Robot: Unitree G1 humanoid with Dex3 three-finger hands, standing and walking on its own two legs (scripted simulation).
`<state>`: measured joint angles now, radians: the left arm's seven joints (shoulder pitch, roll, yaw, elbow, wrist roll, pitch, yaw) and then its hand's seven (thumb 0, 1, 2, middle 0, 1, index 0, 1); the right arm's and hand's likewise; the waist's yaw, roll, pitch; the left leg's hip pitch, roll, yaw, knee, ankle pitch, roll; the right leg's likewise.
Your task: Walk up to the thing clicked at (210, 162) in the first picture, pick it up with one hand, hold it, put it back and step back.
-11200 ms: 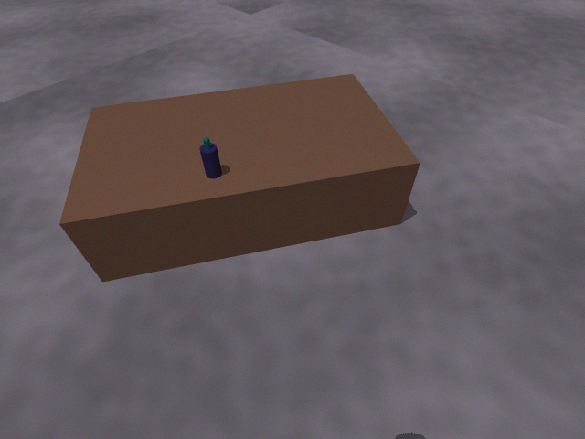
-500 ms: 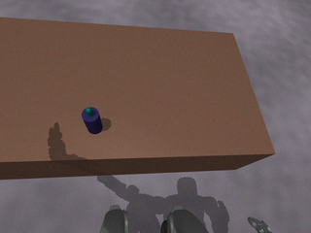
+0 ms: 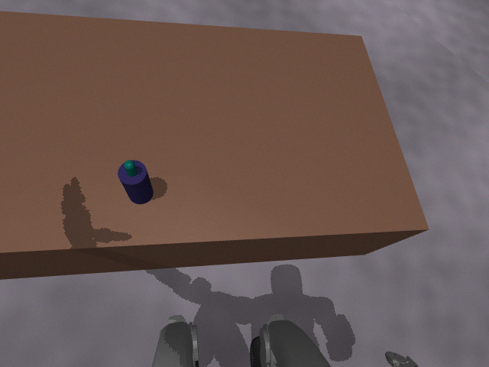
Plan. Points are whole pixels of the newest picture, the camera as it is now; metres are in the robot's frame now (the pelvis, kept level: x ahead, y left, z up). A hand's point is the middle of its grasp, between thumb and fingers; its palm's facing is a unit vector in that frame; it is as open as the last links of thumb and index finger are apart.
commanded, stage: go down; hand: left
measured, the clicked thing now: (135, 179) +0.53 +0.20 -0.24
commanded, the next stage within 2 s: approach in 0.72 s
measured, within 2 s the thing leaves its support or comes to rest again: neither
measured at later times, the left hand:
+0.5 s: hand out of the picture +0.44 +0.40 +0.05, palm faces +0.22 -0.97 -0.03, open 17.0 cm
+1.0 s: hand out of the picture +0.46 +0.39 +0.04, palm faces +0.21 -0.98 +0.01, open 17.1 cm
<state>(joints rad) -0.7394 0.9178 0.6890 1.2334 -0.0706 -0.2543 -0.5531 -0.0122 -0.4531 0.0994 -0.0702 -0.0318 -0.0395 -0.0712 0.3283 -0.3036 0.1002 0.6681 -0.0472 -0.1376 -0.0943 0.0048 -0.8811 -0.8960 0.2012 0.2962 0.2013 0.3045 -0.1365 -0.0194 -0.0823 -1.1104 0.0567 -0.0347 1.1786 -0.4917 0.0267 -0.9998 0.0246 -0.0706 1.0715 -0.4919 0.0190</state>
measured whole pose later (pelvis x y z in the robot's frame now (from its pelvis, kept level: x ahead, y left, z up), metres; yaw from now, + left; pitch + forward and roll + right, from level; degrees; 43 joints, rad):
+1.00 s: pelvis -0.01 +0.00 -0.01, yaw -1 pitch +27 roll -7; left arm -0.88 0.97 0.68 1.29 -0.12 -0.32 -0.57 -0.01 -0.44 0.06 -0.07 -0.03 -0.05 -0.05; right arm 0.33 -0.31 0.13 0.65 -0.05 -0.12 -0.08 0.00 -0.88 -0.89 0.20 0.30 0.20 0.30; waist -0.16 -0.02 -0.08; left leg -1.22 0.06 -0.05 1.25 -0.51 0.03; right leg -1.10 0.03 -0.08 1.13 -0.50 0.02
